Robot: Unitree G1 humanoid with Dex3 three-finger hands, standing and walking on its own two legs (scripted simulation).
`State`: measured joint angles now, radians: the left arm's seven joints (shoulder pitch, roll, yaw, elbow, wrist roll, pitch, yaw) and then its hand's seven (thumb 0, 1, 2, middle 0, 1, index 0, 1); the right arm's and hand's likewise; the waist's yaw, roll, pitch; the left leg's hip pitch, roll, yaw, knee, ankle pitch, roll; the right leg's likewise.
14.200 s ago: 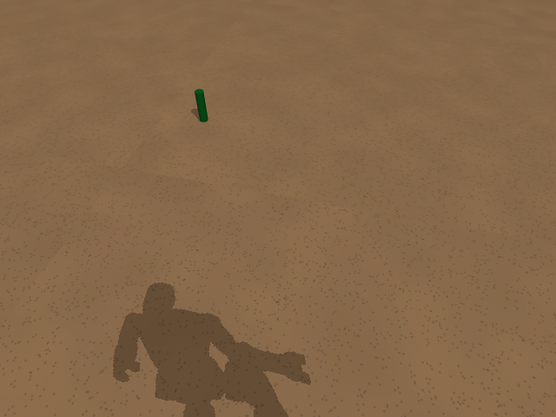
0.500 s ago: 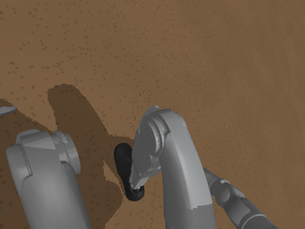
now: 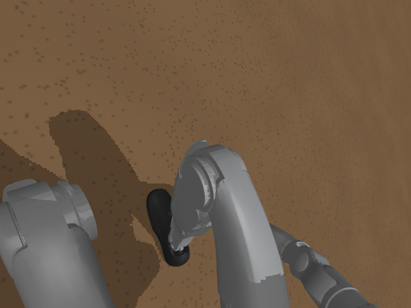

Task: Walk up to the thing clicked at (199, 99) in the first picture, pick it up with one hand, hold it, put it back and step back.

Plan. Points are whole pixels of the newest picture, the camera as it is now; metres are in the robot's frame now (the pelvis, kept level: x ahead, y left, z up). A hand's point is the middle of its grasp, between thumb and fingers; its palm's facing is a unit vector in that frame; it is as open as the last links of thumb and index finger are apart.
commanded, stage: settle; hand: left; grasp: from the side
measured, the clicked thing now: out of the picture +0.46 +0.28 -0.19
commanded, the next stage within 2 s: none
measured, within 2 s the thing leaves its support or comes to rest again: leaves its support in 0.36 s
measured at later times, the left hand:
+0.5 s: hand out of the picture +0.44 +0.28 -0.14, palm faces +0.29 -0.96 -0.03, open 7.9 cm
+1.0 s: hand out of the picture +0.41 +0.30 -0.03, palm faces +0.29 -0.96 -0.07, open 7.8 cm
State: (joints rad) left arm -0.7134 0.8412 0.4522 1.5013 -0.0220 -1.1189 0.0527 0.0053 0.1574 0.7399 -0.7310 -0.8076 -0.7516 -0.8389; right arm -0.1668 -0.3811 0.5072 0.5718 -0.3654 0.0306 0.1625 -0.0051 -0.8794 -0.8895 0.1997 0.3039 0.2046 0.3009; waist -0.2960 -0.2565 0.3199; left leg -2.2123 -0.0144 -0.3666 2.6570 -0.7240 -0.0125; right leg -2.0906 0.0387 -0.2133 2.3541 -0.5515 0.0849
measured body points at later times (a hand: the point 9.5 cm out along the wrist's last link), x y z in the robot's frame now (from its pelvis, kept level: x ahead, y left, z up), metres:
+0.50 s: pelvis +0.00 +0.00 +0.01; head +0.24 +0.18 +0.35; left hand +0.42 +0.33 -0.14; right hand +0.16 -0.25 -0.04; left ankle +0.08 +0.12 -0.25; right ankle +0.16 -0.13 -0.25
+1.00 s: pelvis +0.02 -0.01 +0.04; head +0.21 +0.13 +0.42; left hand +0.39 +0.35 -0.03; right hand +0.19 -0.24 -0.05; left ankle +0.08 +0.12 -0.25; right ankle +0.16 -0.13 -0.25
